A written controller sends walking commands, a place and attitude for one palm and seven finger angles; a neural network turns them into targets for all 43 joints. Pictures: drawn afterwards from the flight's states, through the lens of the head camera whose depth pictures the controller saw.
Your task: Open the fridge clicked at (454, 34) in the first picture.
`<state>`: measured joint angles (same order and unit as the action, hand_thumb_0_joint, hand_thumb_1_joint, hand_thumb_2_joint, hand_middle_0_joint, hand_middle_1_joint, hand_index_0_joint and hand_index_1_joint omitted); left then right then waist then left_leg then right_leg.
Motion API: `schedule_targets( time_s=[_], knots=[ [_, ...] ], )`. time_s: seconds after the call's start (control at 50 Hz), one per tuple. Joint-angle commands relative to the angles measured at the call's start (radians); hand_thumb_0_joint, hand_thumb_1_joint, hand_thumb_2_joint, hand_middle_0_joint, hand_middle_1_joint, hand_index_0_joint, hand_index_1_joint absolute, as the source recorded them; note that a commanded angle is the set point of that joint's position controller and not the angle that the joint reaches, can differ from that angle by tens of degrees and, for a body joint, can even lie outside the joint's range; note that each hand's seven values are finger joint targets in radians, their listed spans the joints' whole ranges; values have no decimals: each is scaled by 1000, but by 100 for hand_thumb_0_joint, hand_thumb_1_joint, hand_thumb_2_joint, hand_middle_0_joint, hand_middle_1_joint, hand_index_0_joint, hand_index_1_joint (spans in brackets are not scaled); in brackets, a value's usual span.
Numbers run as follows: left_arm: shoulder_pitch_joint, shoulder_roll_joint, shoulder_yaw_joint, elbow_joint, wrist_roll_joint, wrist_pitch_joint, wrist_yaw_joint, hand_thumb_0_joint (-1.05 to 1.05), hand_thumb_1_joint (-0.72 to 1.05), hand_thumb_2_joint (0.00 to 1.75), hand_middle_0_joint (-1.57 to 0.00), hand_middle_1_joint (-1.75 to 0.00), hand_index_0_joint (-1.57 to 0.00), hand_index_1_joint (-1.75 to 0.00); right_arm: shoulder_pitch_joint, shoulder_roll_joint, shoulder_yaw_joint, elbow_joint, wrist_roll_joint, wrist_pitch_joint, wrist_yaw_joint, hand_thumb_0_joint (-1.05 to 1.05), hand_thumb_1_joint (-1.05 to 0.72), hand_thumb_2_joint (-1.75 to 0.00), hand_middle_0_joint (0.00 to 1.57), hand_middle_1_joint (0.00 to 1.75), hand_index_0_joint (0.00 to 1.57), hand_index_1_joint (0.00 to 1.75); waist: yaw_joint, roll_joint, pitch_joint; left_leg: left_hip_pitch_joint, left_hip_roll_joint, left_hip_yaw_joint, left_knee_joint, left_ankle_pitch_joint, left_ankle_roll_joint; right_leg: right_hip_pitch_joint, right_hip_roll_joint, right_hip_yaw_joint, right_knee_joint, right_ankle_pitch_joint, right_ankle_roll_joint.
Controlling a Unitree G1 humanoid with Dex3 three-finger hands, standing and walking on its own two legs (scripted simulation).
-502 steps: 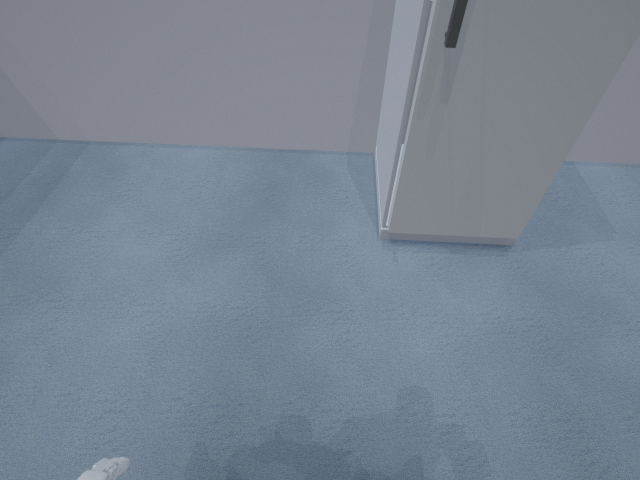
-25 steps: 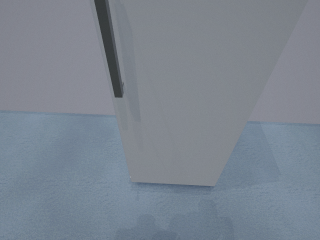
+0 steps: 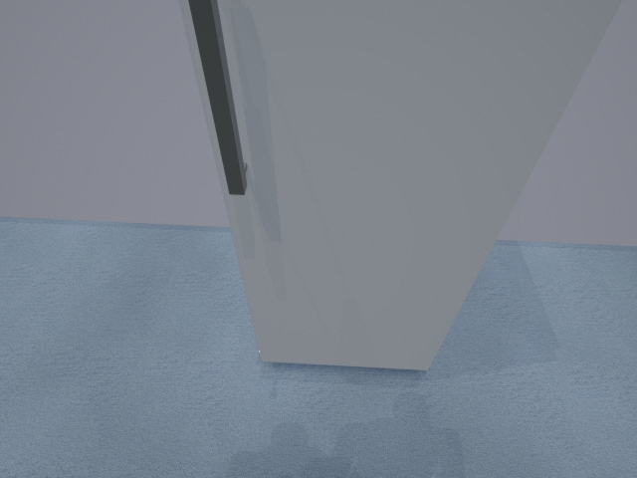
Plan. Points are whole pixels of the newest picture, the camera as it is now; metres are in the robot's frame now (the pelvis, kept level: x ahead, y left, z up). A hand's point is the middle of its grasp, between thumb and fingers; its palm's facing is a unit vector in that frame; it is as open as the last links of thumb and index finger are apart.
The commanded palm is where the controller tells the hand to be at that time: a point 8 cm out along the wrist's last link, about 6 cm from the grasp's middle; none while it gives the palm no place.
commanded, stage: look again from close up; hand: left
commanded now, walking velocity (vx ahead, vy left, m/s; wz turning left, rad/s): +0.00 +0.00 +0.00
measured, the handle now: (221, 69) +0.53 +0.17 +0.26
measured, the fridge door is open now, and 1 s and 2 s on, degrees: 0 0 0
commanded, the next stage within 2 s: shuffle to correct the standing spot in 0.48 s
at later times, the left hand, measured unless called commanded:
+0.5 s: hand out of the picture +0.01 +0.17 -0.18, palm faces +0.04 -0.98 -0.19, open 7.4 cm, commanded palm none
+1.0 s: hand out of the picture +0.02 +0.16 -0.19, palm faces +0.07 -0.99 -0.15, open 7.4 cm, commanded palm none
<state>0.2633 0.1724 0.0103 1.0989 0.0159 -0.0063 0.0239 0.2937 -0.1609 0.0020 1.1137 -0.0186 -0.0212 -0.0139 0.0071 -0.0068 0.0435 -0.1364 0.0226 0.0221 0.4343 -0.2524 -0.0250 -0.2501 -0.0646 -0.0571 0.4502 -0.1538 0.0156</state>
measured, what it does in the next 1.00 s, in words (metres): shifts its weight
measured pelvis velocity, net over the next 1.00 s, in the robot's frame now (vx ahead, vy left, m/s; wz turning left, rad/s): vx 0.06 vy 0.00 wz -0.02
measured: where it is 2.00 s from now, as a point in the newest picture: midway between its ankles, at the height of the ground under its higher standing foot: outside the picture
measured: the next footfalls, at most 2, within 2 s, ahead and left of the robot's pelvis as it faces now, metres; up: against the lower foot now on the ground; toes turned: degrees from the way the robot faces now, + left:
none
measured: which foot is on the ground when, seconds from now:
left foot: down 0.00-1.00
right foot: down 0.00-1.00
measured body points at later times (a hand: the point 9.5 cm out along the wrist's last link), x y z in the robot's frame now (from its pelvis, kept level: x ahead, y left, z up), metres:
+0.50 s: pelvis +0.00 +0.00 +0.00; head +0.01 +0.00 +0.45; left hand +0.00 +0.22 -0.16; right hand -0.01 -0.22 -0.16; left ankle -0.01 +0.14 -0.74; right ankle +0.06 -0.13 -0.74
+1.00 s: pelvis +0.06 +0.00 -0.01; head +0.07 +0.01 +0.44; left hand +0.01 +0.21 -0.18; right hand +0.00 -0.20 -0.17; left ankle -0.01 +0.14 -0.74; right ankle +0.06 -0.13 -0.74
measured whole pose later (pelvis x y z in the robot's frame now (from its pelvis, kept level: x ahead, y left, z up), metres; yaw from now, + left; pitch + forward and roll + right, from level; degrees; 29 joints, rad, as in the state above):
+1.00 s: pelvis +0.06 +0.00 -0.01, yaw -1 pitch -1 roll +0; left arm 0.40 0.12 0.04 1.09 0.03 -0.02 0.01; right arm 0.43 -0.10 -0.01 1.12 -0.02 -0.03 -0.02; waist 0.01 -0.02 0.02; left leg -0.14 0.04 0.03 0.58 -0.43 -0.02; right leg -0.28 -0.05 -0.03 0.63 -0.34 0.01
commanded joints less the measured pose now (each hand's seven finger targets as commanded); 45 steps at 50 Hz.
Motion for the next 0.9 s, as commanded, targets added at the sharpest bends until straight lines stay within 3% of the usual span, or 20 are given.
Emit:
schedule_targets(
  time_s=[0.0,0.06,0.12,0.22,0.38,0.56,0.64,0.72,0.88],
  knots=[
    [51,112,21,-40,-1,-18,5,0,90,90,-20,-30,-20,-30,66,-105,-22,-32,4,-9,-11,0,-90,-90,20,30,20,30,-1,-17,31,-133,67,-55,-113,16,34,71,-56,86,-93,-60,-38],
    [50,109,23,-42,0,-18,6,0,90,90,-20,-30,-20,-30,71,-101,-22,-30,5,-11,-12,0,-90,-90,20,30,20,30,0,6,29,-135,70,-58,-117,26,33,80,-54,79,-85,-43,-38],
    [56,111,24,-41,0,-19,6,0,90,90,-20,-30,-20,-30,70,-97,-22,-29,5,-10,-12,0,-90,-90,20,30,20,30,2,-20,32,-134,64,-51,-108,21,33,77,-58,84,-94,-60,-40],
    [60,108,24,-41,0,-16,6,0,90,90,-20,-30,-20,-30,75,-86,-22,-26,3,-5,-11,0,-90,-90,20,30,20,30,1,-9,56,-142,56,-44,-103,-14,33,48,-59,90,-110,-120,-40],
    [67,101,25,-41,0,-18,6,0,90,90,-20,-30,-20,-30,85,-83,-22,-26,4,-10,-13,0,-90,-90,20,30,20,30,1,1,30,-134,66,-50,-103,16,34,68,-53,84,-91,-69,-41],
    [74,92,23,-37,1,-16,7,0,90,90,-20,-30,-20,-30,94,-75,-21,-23,4,-9,-13,0,-90,-90,20,30,20,30,3,5,45,-144,65,-50,-107,10,36,64,-51,81,-88,-72,-40],
    [112,72,25,-34,8,-5,4,0,90,90,-20,-30,-20,-30,132,-48,-19,-14,-5,9,-9,0,-90,-90,20,30,20,30,8,-34,69,-174,46,-35,-90,-229,45,18,-43,100,-95,-347,-48],
    [133,70,40,-48,10,-3,-3,0,90,90,-20,-30,-20,-30,150,-38,-20,-26,-11,9,-6,0,-90,-90,20,30,20,30,8,-44,124,-220,35,-30,-52,-283,59,-45,-46,133,-86,-444,-70],
    [164,29,46,-64,12,-25,-13,0,90,90,-20,-30,-20,-30,197,-45,-30,-35,-3,-19,-11,0,-90,-90,20,30,20,30,4,70,136,-200,102,-99,-75,-226,100,-54,2,64,66,-290,-82]
  ],
)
